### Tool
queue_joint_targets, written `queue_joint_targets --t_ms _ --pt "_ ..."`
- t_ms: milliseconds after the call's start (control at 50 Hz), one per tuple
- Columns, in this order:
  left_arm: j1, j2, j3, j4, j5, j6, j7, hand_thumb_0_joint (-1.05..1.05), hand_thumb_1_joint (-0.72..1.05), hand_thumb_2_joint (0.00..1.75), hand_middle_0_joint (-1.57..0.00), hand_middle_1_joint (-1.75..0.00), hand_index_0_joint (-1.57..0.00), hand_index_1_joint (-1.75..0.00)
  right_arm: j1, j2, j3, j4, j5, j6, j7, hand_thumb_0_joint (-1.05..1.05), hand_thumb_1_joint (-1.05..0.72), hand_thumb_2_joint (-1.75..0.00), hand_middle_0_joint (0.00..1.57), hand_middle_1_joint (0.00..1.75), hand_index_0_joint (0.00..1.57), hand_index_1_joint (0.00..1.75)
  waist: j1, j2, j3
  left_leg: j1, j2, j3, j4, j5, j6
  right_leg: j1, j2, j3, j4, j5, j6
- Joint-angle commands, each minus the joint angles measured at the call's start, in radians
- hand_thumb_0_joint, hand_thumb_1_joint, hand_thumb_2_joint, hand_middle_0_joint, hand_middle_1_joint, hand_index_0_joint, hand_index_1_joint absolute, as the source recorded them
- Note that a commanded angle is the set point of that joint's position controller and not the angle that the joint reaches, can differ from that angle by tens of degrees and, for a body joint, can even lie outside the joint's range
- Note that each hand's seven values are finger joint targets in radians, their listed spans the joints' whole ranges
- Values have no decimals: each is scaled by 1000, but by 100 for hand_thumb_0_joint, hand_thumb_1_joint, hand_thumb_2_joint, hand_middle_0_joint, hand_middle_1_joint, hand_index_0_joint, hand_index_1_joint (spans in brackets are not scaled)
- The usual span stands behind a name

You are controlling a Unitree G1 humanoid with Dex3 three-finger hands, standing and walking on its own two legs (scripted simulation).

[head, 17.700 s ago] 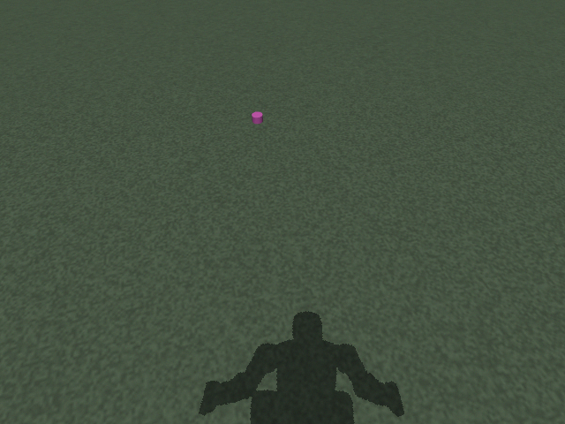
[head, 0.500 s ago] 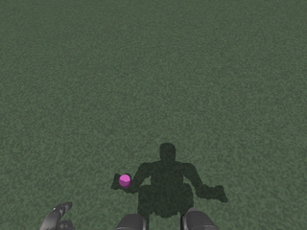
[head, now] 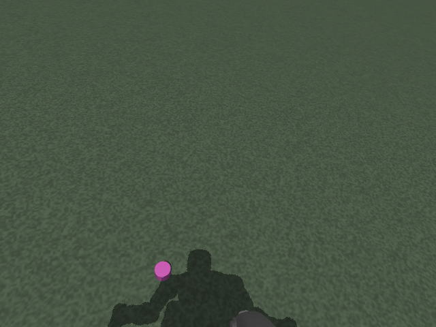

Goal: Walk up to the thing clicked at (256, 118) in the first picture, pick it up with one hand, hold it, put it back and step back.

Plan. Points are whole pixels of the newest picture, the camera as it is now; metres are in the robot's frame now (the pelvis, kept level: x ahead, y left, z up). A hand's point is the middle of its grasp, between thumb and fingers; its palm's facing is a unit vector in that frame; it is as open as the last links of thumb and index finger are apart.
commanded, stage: walk up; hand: left
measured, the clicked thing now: (162, 271) +0.52 +0.19 -0.73
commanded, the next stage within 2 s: stand in 0.28 s
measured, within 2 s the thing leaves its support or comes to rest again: neither
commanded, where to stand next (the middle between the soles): +0.13 +0.00 m, yaw +0 degrees
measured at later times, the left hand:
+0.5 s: hand out of the picture +0.07 +0.18 -0.11, palm faces -0.07 -0.89 -0.44, open 7.4 cm
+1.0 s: hand (135, 320) +0.18 +0.17 -0.12, palm faces -0.11 -0.94 -0.31, open 7.4 cm
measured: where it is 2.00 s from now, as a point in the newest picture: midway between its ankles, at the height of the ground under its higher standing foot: outside the picture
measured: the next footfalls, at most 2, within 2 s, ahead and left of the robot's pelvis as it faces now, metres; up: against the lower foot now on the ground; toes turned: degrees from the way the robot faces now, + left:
right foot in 0.24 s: +0.06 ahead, -0.18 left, +0.00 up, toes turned -7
left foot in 0.64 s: +0.10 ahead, +0.04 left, +0.00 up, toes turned -8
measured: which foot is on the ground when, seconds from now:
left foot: down 0.00-0.26, up 0.28-0.62, down 0.64-1.00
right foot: up 0.00-0.22, down 0.24-1.00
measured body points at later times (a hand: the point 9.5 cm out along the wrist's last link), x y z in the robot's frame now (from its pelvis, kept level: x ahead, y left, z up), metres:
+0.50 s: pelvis +0.02 -0.09 +0.02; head +0.04 -0.13 +0.46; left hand +0.08 +0.22 -0.08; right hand +0.08 -0.39 -0.13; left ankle +0.07 +0.05 -0.69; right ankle +0.03 -0.18 -0.72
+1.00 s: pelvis +0.04 -0.06 +0.03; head +0.05 -0.05 +0.48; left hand +0.19 +0.21 -0.10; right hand +0.12 -0.38 -0.08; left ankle +0.07 +0.04 -0.72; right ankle +0.03 -0.18 -0.72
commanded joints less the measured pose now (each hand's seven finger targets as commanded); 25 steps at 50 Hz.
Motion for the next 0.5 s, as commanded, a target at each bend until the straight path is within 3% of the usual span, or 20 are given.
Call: queue_joint_targets --t_ms 0,60,100,140,160,180,200,220,240,260,280,300,320,340,360,380,420,440,460,480 --pt "20 185 40 -82 -16 -48 -26 0 90 90 -20 -30 -20 -30 -94 -354 -94 -115 -4 -44 -10 0 -90 -90 20 30 20 30 4 432 35 112 192 -330 -484 -527 159 -130 -50 -37 -114 4 26" --pt "-10 179 28 -76 -25 -76 -26 0 90 90 -20 -30 -20 -30 -44 -331 -83 -117 -10 -32 8 0 -90 -90 20 30 20 30 -44 471 67 122 158 -230 -481 -369 172 -42 -56 -128 -297 -66 41" --pt "-12 177 24 -80 -24 -88 -25 0 90 90 -20 -30 -20 -30 -21 -333 -84 -131 -8 -20 17 0 -90 -90 20 30 20 30 -58 477 62 126 164 -230 -480 -341 193 25 -80 -176 -392 -126 38" --pt "14 169 22 -76 -19 -98 -24 0 90 90 -20 -30 -20 -30 -27 -346 -85 -146 -6 -5 23 0 -90 -90 20 30 20 30 -49 469 43 92 168 -235 -456 -333 210 128 -98 -196 -513 -181 20" --pt "69 159 24 -66 -20 -100 -22 0 90 90 -20 -30 -20 -30 -68 -353 -86 -162 -3 3 26 0 -90 -90 20 30 20 30 -14 469 20 63 164 -219 -423 -309 208 213 -108 -201 -599 -204 -2" --pt "145 150 27 -37 -21 -106 -16 0 90 90 -20 -30 -20 -30 -105 -350 -84 -175 0 14 28 0 -90 -90 20 30 20 30 27 443 -8 3 135 -180 -355 -290 196 343 -99 -229 -702 -160 -18" --pt "290 144 36 18 -24 -113 -4 0 90 90 -20 -30 -20 -30 -129 -325 -78 -187 -4 26 25 0 -90 -90 20 30 20 30 96 330 -39 -92 84 -131 -179 -292 172 520 -81 -243 -805 -54 -13" --pt "397 188 51 53 -16 -126 13 0 90 90 -20 -30 -20 -30 -110 -236 -54 -196 -2 36 23 0 -90 -90 20 30 20 30 142 88 -47 -238 -5 -60 123 -313 132 654 -98 -173 -863 -59 3" --pt "433 260 63 38 1 -134 30 0 90 90 -20 -30 -20 -30 -92 -157 -29 -223 9 40 18 0 -90 -90 20 30 20 30 157 -94 -29 -481 -149 -107 385 -314 87 693 -257 138 -912 -312 -3" --pt "201 229 -6 -38 1 -143 52 0 90 90 -20 -30 -20 -30 -170 -132 -30 -240 35 50 -11 0 -90 -90 20 30 20 30 61 -143 114 -395 -133 -205 366 -171 66 311 -487 430 -1104 -139 10" --pt "69 227 1 -67 10 -138 67 0 90 90 -20 -30 -20 -30 -208 -250 -62 -251 41 54 -14 0 -90 -90 20 30 20 30 35 -3 129 -257 -74 -228 308 -138 104 155 -457 357 -1097 -227 -69" --pt "-26 182 -20 -98 -1 -144 71 0 90 90 -20 -30 -20 -30 -181 -273 -68 -228 52 51 -6 0 -90 -90 20 30 20 30 -34 62 170 -224 -59 -229 276 -88 94 134 -397 290 -1052 -154 -82" --pt "-32 151 -34 -110 -14 -148 70 0 90 90 -20 -30 -20 -30 -116 -259 -71 -186 55 51 -4 0 -90 -90 20 30 20 30 -44 60 122 -189 -43 -223 248 -61 75 180 -353 216 -1032 -128 -75" --pt "-12 148 -38 -95 -15 -151 73 0 90 90 -20 -30 -20 -30 -58 -241 -67 -138 53 55 3 0 -90 -90 20 30 20 30 -40 -4 50 -135 -48 -194 214 -42 64 234 -334 167 -1040 -180 -74" --pt "-9 158 -36 -90 -21 -153 76 0 90 90 -20 -30 -20 -30 -50 -246 -68 -117 45 60 8 0 -90 -90 20 30 20 30 -20 -64 22 -133 -50 -187 180 -16 60 283 -325 162 -1050 -227 -56" --pt "-26 167 -37 -74 -23 -156 77 0 90 90 -20 -30 -20 -30 -48 -248 -67 -106 37 59 11 0 -90 -90 20 30 20 30 -26 -94 9 -117 -38 -177 144 -2 54 291 -345 170 -1034 -182 -79" --pt "-36 137 -47 -62 -23 -161 76 0 90 90 -20 -30 -20 -30 -75 -240 -60 -91 32 55 17 0 -90 -90 20 30 20 30 -20 -76 9 -83 -34 -159 81 10 45 300 -328 111 -1010 -48 -94" --pt "-27 116 -53 -59 -26 -162 79 0 90 90 -20 -30 -20 -30 -91 -231 -55 -88 32 53 20 0 -90 -90 20 30 20 30 -11 -70 12 -101 -41 -147 43 34 40 353 -303 69 -999 42 -56" --pt "-15 105 -57 -47 -28 -163 79 0 90 90 -20 -30 -20 -30 -115 -213 -47 -89 30 51 24 0 -90 -90 20 30 20 30 -3 -79 -10 -88 -46 -132 -8 44 38 403 -293 39 -972 175 -41" --pt "1 97 -60 -38 -31 -162 80 0 90 90 -20 -30 -20 -30 -127 -200 -40 -85 32 50 27 0 -90 -90 20 30 20 30 7 -88 -24 -97 -59 -113 -31 61 35 466 -275 13 -948 317 0"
